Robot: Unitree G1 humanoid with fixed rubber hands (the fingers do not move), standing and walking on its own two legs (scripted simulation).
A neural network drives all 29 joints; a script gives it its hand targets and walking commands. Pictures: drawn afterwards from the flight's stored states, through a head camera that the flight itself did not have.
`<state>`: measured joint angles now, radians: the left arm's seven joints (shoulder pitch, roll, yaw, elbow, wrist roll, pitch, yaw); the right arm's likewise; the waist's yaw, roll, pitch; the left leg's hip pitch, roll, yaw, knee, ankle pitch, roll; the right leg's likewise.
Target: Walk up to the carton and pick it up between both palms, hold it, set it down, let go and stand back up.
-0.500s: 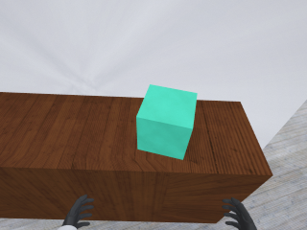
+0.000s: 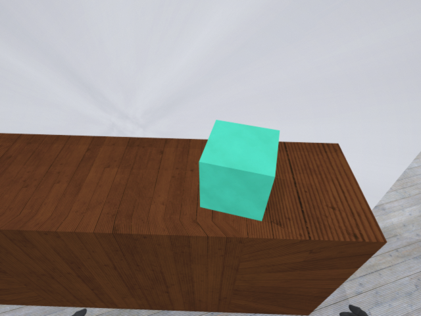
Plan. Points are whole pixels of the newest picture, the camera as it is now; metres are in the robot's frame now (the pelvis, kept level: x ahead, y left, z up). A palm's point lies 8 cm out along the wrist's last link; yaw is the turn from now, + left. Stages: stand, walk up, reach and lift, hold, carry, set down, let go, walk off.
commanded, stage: stand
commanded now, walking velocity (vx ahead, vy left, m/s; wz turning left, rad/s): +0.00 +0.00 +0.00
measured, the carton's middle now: (238, 169) +0.47 -0.06 -0.01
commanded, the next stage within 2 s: none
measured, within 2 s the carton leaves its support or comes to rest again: neither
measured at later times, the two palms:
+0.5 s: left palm out of the picture +0.03 +0.30 -0.11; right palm out of the picture +0.06 -0.28 -0.11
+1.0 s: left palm out of the picture +0.05 +0.27 -0.11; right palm out of the picture +0.05 -0.31 -0.11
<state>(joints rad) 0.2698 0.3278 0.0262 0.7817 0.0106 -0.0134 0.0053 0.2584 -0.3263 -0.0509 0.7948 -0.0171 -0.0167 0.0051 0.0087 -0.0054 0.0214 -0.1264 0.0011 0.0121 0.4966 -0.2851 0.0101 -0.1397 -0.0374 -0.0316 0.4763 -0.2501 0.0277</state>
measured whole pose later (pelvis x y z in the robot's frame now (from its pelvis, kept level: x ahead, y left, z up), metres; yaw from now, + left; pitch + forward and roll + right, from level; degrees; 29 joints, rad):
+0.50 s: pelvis -0.02 +0.00 +0.00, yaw +0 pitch -4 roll +0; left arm 0.26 0.35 0.01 0.93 0.01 -0.02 0.00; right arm 0.22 -0.32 -0.02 0.91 -0.01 -0.01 0.01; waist 0.01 0.00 0.04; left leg -0.16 -0.01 0.01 0.44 -0.22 0.01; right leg -0.18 -0.05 -0.03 0.44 -0.19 0.03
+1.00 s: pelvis -0.02 -0.02 +0.01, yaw +0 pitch -4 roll +0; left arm 0.19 0.33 0.01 1.00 0.00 -0.03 0.01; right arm 0.20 -0.33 -0.02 0.99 0.00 -0.02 0.00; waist 0.00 0.00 0.04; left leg -0.12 0.02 -0.01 0.39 -0.20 -0.02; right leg -0.14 -0.02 -0.04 0.39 -0.18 0.00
